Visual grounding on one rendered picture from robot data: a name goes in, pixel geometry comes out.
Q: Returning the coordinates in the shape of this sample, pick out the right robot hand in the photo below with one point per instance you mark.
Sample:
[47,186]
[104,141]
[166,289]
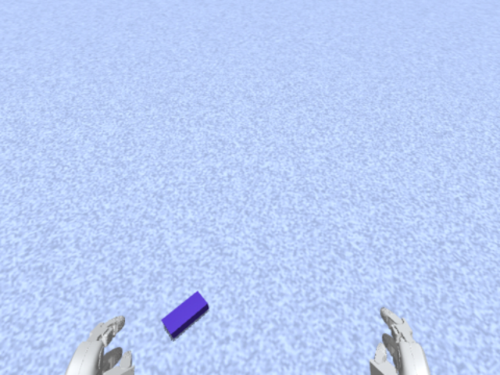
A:
[408,356]

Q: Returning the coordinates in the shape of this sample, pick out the left robot hand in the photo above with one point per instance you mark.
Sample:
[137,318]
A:
[89,358]

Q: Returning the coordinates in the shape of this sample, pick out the carton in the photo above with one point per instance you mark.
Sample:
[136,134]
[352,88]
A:
[185,314]

